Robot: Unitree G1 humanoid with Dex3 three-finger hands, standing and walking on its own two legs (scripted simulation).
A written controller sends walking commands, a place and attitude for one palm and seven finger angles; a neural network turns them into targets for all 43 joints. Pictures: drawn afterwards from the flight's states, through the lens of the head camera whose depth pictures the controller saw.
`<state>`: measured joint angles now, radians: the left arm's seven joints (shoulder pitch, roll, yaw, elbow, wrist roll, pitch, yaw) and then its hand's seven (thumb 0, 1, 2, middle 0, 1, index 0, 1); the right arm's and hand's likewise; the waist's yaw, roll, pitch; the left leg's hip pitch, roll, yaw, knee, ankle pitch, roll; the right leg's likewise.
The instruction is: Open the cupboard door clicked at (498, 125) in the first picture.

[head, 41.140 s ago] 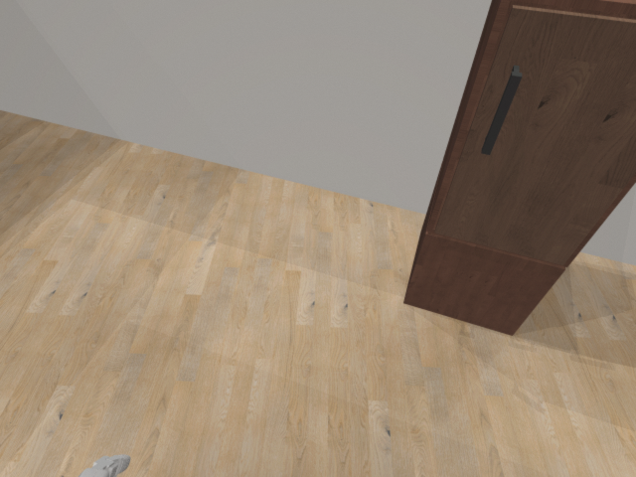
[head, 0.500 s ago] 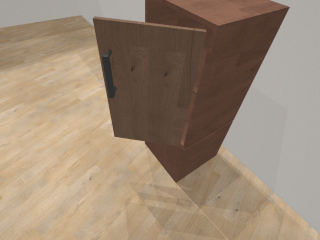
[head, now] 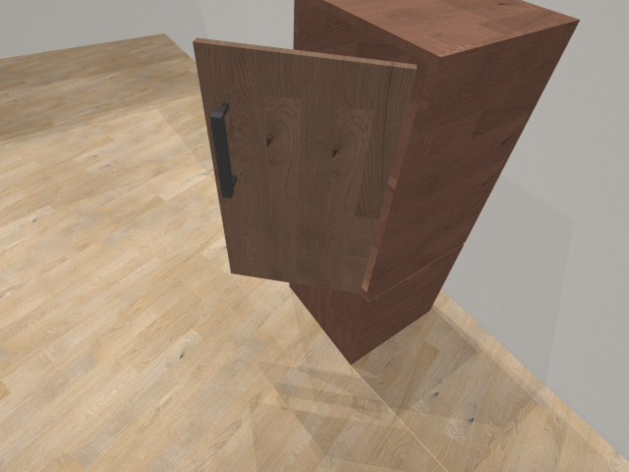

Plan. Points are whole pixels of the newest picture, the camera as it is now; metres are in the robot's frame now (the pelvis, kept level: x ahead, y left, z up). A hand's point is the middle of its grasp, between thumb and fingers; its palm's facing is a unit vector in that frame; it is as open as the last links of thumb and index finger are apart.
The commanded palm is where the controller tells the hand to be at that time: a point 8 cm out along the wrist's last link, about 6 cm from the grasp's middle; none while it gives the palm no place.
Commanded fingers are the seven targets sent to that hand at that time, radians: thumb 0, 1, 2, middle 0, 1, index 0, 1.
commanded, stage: shuffle to correct the standing spot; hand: left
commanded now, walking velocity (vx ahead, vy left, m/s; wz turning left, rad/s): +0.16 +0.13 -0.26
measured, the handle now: (226, 152) +0.63 +0.21 +0.06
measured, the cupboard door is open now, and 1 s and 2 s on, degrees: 46 46 46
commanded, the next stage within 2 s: come to a stop and stand still in 0.22 s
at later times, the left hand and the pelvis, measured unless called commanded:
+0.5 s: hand out of the picture +0.10 +0.21 -0.19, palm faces -0.04 -0.99 -0.16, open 7.4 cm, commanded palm none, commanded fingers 0.00 0.90 0.90 -0.20 -0.30 -0.20 -0.30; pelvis +0.07 +0.05 +0.00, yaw -4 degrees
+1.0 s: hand out of the picture +0.15 +0.20 -0.19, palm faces -0.02 -0.98 -0.19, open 7.2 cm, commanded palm none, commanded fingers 0.00 0.90 0.90 -0.20 -0.30 -0.20 -0.30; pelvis +0.09 +0.03 -0.01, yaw -3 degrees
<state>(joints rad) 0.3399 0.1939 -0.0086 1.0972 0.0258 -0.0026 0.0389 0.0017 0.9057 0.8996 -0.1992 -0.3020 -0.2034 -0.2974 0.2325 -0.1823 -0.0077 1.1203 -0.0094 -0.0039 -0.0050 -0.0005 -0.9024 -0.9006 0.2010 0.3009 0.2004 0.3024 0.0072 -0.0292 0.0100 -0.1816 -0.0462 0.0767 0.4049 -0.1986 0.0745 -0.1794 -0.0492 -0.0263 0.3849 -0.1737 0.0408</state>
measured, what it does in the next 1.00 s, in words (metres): steps on the spot: right foot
